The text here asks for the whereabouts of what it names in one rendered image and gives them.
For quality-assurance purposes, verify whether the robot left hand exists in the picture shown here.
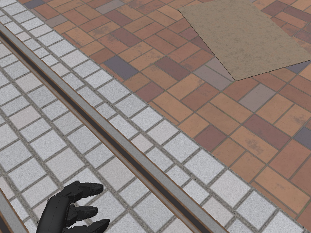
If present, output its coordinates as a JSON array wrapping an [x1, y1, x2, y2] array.
[[36, 181, 110, 233]]

